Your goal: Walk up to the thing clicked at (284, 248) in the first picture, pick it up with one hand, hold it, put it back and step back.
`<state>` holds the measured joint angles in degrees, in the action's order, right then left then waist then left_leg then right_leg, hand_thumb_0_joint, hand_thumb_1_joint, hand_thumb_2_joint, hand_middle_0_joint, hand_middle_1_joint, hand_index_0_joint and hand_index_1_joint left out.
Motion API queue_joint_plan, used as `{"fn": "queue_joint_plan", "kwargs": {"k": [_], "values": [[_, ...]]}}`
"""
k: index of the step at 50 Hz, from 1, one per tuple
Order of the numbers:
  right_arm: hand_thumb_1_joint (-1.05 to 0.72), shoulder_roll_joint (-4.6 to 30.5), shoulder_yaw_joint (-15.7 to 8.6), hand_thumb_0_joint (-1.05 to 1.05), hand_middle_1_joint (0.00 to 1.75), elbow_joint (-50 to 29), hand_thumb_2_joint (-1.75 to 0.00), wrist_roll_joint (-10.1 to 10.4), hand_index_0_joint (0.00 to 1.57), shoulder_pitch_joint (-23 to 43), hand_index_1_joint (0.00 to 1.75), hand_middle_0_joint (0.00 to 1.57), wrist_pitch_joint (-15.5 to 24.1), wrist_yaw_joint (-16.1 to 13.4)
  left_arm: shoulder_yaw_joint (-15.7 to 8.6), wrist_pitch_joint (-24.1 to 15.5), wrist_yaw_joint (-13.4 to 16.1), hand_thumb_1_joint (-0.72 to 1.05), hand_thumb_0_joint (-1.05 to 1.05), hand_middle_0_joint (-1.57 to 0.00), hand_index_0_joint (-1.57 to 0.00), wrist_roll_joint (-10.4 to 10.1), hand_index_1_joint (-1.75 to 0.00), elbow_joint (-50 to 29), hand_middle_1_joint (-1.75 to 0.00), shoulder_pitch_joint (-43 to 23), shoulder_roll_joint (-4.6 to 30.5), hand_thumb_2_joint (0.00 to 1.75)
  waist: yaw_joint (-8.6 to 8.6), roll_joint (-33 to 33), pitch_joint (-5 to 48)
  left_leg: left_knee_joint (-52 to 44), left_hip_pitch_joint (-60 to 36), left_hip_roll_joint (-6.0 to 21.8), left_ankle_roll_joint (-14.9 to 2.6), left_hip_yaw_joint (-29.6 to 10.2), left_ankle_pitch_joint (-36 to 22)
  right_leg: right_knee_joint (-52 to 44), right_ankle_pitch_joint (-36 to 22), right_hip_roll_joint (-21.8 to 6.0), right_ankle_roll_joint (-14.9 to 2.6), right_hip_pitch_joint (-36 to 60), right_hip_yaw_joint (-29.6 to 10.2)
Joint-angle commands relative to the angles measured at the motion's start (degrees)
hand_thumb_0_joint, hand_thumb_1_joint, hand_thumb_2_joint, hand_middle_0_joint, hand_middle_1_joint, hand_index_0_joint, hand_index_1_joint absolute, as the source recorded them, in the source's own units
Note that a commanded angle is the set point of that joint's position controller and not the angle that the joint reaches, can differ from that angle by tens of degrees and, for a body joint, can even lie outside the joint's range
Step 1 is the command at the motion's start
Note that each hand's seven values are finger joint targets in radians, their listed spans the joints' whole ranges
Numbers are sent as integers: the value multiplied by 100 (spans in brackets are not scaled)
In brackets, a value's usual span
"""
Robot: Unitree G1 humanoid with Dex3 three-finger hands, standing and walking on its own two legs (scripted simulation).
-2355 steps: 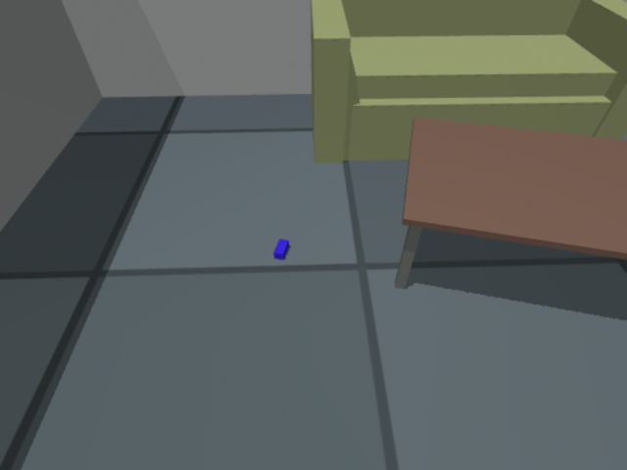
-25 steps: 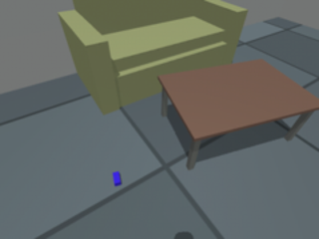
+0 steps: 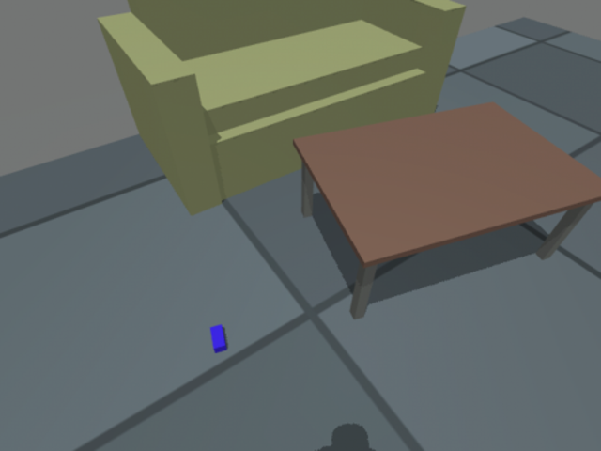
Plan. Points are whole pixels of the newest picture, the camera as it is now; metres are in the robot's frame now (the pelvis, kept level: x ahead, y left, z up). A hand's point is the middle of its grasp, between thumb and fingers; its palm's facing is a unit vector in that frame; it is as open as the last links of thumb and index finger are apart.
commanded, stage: stand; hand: left
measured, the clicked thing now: (218, 338) +0.67 +0.29 -0.76
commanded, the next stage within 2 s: walk up in 0.74 s
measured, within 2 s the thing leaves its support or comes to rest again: neither
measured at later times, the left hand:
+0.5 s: hand out of the picture +0.09 +0.26 -0.16, palm faces -0.04 -0.94 -0.34, open 7.4 cm
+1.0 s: hand out of the picture +0.08 +0.26 -0.15, palm faces -0.01 -0.91 -0.40, open 7.4 cm
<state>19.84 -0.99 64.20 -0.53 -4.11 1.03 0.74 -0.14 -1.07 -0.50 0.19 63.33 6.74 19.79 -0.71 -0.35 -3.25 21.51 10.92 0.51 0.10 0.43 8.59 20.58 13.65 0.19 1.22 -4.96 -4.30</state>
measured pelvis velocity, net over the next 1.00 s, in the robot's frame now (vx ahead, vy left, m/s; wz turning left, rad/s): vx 0.03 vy -0.03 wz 0.01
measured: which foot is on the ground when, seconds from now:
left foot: down 0.00-0.98, up 1.00-1.00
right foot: down 0.00-0.78, up 0.80-0.96, down 0.98-1.00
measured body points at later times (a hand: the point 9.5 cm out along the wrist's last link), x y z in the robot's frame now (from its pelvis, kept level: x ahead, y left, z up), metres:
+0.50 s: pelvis +0.00 +0.00 +0.00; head +0.01 +0.01 +0.45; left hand +0.09 +0.31 -0.13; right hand +0.08 -0.30 -0.13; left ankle +0.03 +0.12 -0.75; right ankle -0.03 -0.14 -0.75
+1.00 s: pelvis +0.03 -0.03 -0.01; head +0.04 -0.03 +0.44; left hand +0.08 +0.31 -0.12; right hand +0.07 -0.35 -0.14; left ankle +0.03 +0.12 -0.74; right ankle +0.05 -0.15 -0.75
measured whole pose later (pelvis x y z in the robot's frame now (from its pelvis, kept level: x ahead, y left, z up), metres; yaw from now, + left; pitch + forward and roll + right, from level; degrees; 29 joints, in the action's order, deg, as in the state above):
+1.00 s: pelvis +0.03 -0.03 -0.01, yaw +0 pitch -3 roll +0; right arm 22.7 -5.0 58.6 -2.6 -13.7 -0.4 2.6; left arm -5.1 -2.8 -3.1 2.1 57.0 14.8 24.3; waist -0.3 0.5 -2.9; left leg 33.7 13.0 1.2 -1.6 -1.9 21.9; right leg 29.3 16.0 -1.9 -1.1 -12.2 1.4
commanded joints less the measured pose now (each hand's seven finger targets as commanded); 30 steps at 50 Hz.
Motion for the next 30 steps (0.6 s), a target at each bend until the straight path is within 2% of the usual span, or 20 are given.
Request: {"fn": "queue_joint_plan", "kwargs": {"k": [1,3,4,7,10,11,13,14,16,18,19,21,23,26,28,30], "values": [[-90,1209,-209,0,30,-258,-90,31,20,275,30,20,99,-95,-239,-113,105,90,0,-20,-20,6,-30,-313,-30,-281,1254,90,-35,39,656,-183,-858,671,-118,-549,-1188,-369,-1397,-646,-183,-340,-399],[-90,1215,-208,0,30,-244,-90,25,20,317,30,20,88,-92,-226,-113,111,90,0,-20,-20,9,-30,-312,-30,-292,1246,90,-25,32,715,-171,-876,681,-119,-532,-1265,-369,-1517,-667,-171,-266,-379],[-90,1222,-197,0,30,-230,-90,35,20,327,30,20,76,-92,-220,-113,115,90,0,-20,-20,4,-30,-286,-30,-288,1220,90,-29,46,577,-206,-752,672,-115,-550,-1069,-444,-1286,-654,-152,-303,-388],[-90,1213,-203,0,30,-239,-90,27,20,368,30,20,72,-82,-225,-124,123,90,0,-20,-20,17,-30,-303,-30,-328,1255,90,-23,-5,693,-220,-793,682,-124,-536,-1158,-428,-1444,-671,-147,-159,-347],[-90,1207,-192,0,30,-217,-90,20,20,412,30,20,79,-84,-233,-109,119,90,0,-20,-20,10,-30,-277,-30,-361,1263,90,-1,-4,543,-336,-724,660,-104,-560,-947,-498,-1173,-673,-157,-239,-376],[-90,1210,-182,0,30,-218,-90,24,20,419,30,20,80,-79,-219,-104,108,90,0,-20,-20,9,-30,-263,-30,-297,1207,90,17,47,434,-383,-723,664,-108,-574,-699,-549,-894,-648,-149,-374,-360],[-90,1229,-202,0,30,-219,-90,16,20,425,30,20,88,-82,-231,-104,113,90,0,-20,-20,13,-30,-287,-30,-371,1236,90,9,66,610,-351,-767,698,-121,-574,-975,-489,-1078,-670,-169,-197,-350],[-90,1207,-189,0,30,-206,-90,20,20,418,30,20,88,-80,-223,-99,106,90,0,-20,-20,14,-30,-271,-30,-354,1228,90,10,42,498,-397,-687,677,-115,-576,-798,-545,-950,-660,-159,-278,-353],[-90,1224,-202,0,30,-209,-90,19,20,449,30,20,102,-78,-225,-105,106,90,0,-20,-20,21,-30,-283,-30,-339,1245,90,26,17,605,-372,-796,691,-112,-586,-1014,-505,-1114,-667,-173,-211,-341],[-90,1229,-204,0,30,-200,-90,19,20,399,30,20,88,-82,-233,-102,111,90,0,-20,-20,20,-30,-278,-30,-390,1269,90,-2,0,540,-438,-674,661,-125,-582,-706,-535,-898,-671,-168,-197,-340],[-90,1214,-205,0,30,-212,-90,19,20,448,30,20,84,-74,-224,-103,114,90,0,-20,-20,26,-30,-275,-30,-329,1259,90,26,-35,535,-406,-754,676,-125,-592,-822,-532,-943,-663,-171,-268,-320],[-90,1237,-206,0,30,-183,-90,22,20,359,30,20,78,-75,-223,-93,109,90,0,-20,-20,23,-30,-266,-30,-362,1268,90,-12,-5,472,-493,-671,651,-125,-604,-473,-574,-680,-666,-180,-294,-344],[-90,1239,-202,0,30,-175,-90,27,20,342,30,20,94,-74,-225,-91,101,90,0,-20,-20,13,-30,-269,-30,-335,1267,90,-6,26,479,-502,-698,665,-127,-632,-558,-549,-731,-666,-185,-281,-325],[-90,1251,-211,0,30,-167,-90,21,20,335,30,20,73,-70,-225,-82,102,90,0,-20,-20,27,-30,-227,-30,-263,1271,90,10,2,394,-572,-590,659,-146,-679,-175,-580,-444,-646,-186,-322,-305],[-90,1255,-218,0,30,-179,-90,24,20,312,30,20,79,-73,-225,-81,99,90,0,-20,-20,36,-30,-267,-30,-299,1291,90,-11,3,553,-518,-751,664,-158,-647,-470,-537,-686,-672,-202,-295,-317],[-90,1210,-199,0,30,-159,-90,16,20,282,30,20,79,-67,-216,-83,98,90,0,-20,-20,23,-30,-258,-30,-274,1303,90,-16,-29,411,-518,-633,629,-136,-640,-432,-574,-606,-669,-200,-340,-319]]}}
